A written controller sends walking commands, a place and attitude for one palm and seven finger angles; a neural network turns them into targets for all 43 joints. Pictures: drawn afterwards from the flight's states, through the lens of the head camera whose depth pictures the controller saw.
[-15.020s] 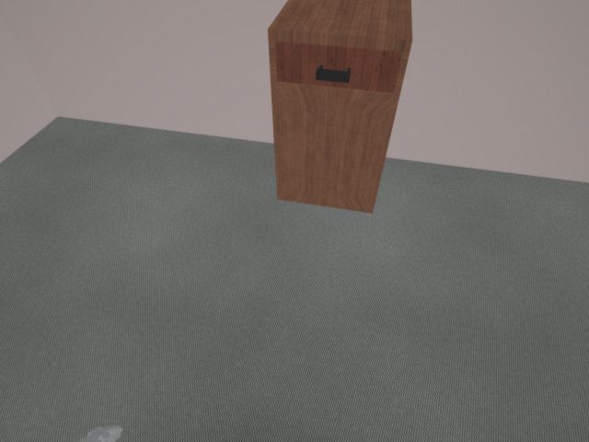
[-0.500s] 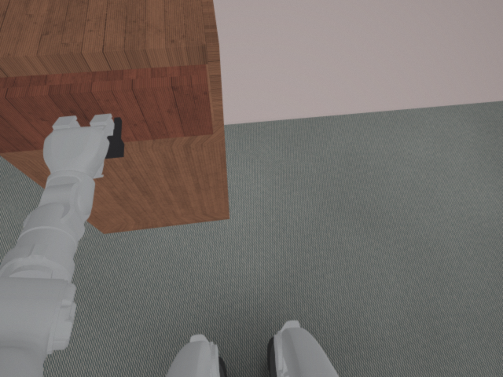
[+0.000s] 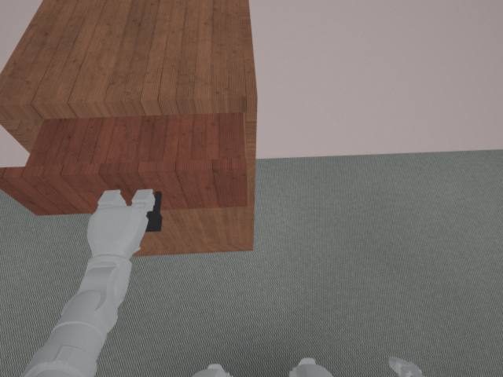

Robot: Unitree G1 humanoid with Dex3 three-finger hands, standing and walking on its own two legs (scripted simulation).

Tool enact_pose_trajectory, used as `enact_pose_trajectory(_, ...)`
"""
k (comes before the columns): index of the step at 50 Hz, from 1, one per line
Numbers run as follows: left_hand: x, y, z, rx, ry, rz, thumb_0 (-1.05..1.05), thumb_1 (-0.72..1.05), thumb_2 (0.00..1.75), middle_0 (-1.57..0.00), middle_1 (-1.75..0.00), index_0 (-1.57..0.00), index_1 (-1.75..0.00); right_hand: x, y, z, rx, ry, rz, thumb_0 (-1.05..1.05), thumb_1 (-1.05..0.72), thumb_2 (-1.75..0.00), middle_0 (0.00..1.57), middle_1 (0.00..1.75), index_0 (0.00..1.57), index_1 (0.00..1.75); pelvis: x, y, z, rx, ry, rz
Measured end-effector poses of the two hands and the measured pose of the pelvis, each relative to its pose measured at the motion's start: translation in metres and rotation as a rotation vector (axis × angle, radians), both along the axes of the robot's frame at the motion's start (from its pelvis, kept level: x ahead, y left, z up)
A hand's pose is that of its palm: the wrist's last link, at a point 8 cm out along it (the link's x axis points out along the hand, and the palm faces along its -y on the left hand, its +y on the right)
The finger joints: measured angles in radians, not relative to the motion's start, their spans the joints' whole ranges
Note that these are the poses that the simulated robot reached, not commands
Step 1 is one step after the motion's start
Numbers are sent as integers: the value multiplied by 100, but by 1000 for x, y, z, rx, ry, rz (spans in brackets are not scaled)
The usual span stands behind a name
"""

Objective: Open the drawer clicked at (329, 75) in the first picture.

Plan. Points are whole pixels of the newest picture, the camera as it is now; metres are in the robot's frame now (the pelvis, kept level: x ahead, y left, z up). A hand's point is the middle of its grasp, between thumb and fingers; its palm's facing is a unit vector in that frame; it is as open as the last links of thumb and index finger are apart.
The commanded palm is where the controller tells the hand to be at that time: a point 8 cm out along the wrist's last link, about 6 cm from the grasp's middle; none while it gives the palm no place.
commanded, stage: pull the drawer open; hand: left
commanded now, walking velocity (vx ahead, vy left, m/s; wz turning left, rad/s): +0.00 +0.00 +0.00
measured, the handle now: (129, 210) +0.39 +0.24 -0.03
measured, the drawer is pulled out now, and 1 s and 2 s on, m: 0.12 0.27 0.30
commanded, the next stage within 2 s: open the thumb to release the handle in 1.42 s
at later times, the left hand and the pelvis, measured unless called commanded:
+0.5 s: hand (129, 254) +0.32 +0.23 -0.05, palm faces -0.07 -0.06 -1.00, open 5.9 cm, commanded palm +0.27 +0.23 +0.00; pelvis -0.01 -0.02 +0.00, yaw -1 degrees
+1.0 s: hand (118, 331) +0.20 +0.22 -0.05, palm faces -0.06 -0.09 -0.99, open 6.0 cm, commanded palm +0.16 +0.22 +0.00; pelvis -0.01 -0.02 -0.01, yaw +0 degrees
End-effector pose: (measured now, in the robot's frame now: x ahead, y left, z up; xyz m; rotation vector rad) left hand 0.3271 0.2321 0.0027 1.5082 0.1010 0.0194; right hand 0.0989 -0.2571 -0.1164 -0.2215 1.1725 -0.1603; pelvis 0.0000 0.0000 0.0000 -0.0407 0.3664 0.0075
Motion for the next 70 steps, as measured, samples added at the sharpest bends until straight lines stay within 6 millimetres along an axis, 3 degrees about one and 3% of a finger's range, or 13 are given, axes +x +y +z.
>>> enact_pose_trajectory(5, -1, -1, -1, 19, -12, 8, -1, 63, 84, -37, -135, -43, -135, 27, -1, -3, -9, -45, 60, 0, -90, -89, 20, 30, 20, 29, -4, -5, -5, 2, -2, 24)
enact_pose_trajectory(10, 0, -1, -1, 33, 4, 23, -2, 63, 85, -36, -135, -42, -135, 31, -2, -5, 0, -72, 66, 0, -90, -89, 20, 30, 20, 29, -10, -12, -7, 8, -6, 26)
enact_pose_trajectory(20, -7, -2, 1, 14, 29, 37, 0, 65, 79, -32, -135, -41, -135, -14, -16, -9, 9, -13, -14, 1, -90, -89, 20, 30, 20, 29, -14, -21, -6, 20, -12, -4)
enact_pose_trajectory(24, -23, -3, 1, 6, 27, 38, 0, 65, 77, -30, -135, -41, -135, -30, -23, -5, 6, 14, -53, 1, -90, -89, 20, 30, 20, 29, -10, -21, -2, 22, -17, -21)
enact_pose_trajectory(28, -44, -5, 1, -5, 15, 36, 1, 65, 77, -31, -135, -41, -135, -35, -28, -1, -4, 20, -66, 1, -90, -89, 20, 30, 20, 29, -7, -20, 0, 22, -24, -30)
enact_pose_trajectory(32, -67, -7, 0, -10, 0, 35, 1, 64, 78, -32, -135, -41, -135, -24, -29, 2, -10, -6, -49, 1, -90, -89, 20, 30, 20, 29, -5, -19, 0, 22, -32, -29)
enact_pose_trajectory(37, -93, -9, 0, -3, -11, 40, 1, 63, 80, -33, -135, -41, -135, 8, -23, 5, -3, -87, -1, 1, -90, -89, 20, 30, 20, 29, -5, -17, -2, 21, -45, -19)
enact_pose_trajectory(44, -123, -13, 1, -6, 4, 70, 1, 63, 79, -31, -135, -41, -135, 59, -3, 15, 38, -247, 76, 1, -90, -89, 20, 30, 20, 29, -7, -18, -4, 21, -69, -10)
enact_pose_trajectory(50, -148, -15, 2, -23, 17, 87, 2, 63, 77, -30, -135, -41, -135, 87, 13, 26, 67, -332, 144, 1, -90, -89, 20, 30, 20, 29, -6, -21, -6, 24, -82, -6)
enact_pose_trajectory(57, -178, -17, 3, -34, 30, 87, 3, 62, 73, -30, -135, -41, -135, 96, 18, 26, 80, -350, 193, 1, -90, -89, 20, 30, 20, 29, -5, -25, -10, 26, -83, -8)
enact_pose_trajectory(70, -186, -15, 8, -35, 63, 53, 2, 64, 71, -26, -135, -38, -131, 80, 3, 6, 77, -286, 150, 1, -90, -89, 20, 30, 20, 29, 1, -28, -19, 33, -47, -31)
